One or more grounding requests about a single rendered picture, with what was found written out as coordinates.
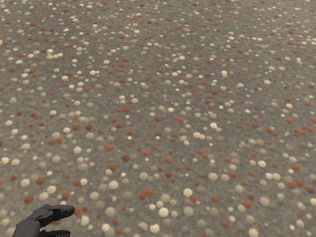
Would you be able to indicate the robot left hand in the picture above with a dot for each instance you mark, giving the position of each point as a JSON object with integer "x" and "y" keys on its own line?
{"x": 41, "y": 217}

